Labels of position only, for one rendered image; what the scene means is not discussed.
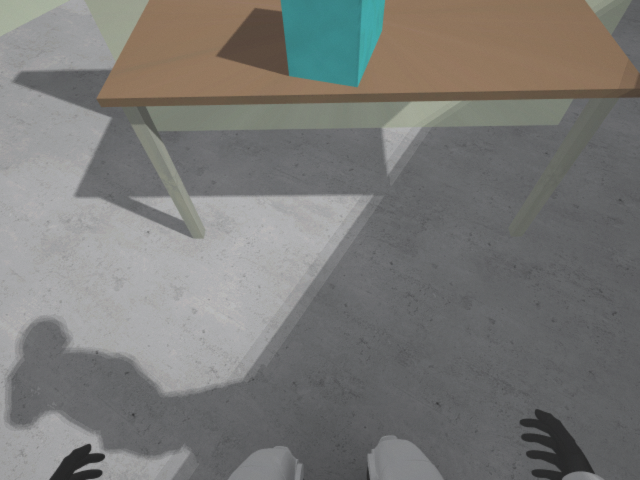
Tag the carton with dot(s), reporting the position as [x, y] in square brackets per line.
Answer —
[331, 40]

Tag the right robot hand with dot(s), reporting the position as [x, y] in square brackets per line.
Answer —
[568, 458]

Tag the left robot thigh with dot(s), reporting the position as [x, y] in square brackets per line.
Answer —
[269, 464]

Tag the table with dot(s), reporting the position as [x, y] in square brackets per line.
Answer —
[233, 52]

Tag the right robot shin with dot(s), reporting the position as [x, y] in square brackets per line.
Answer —
[387, 438]

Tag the left robot hand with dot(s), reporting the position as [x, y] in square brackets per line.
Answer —
[78, 458]

